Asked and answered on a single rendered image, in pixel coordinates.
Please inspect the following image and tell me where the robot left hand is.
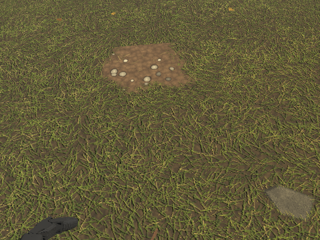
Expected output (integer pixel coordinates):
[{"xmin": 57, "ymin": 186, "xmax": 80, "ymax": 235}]
[{"xmin": 18, "ymin": 216, "xmax": 78, "ymax": 240}]

